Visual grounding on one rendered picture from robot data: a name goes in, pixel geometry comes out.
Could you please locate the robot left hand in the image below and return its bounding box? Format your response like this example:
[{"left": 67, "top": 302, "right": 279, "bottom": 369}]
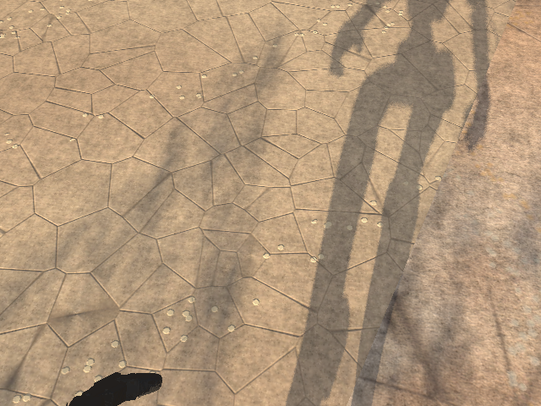
[{"left": 66, "top": 372, "right": 162, "bottom": 406}]

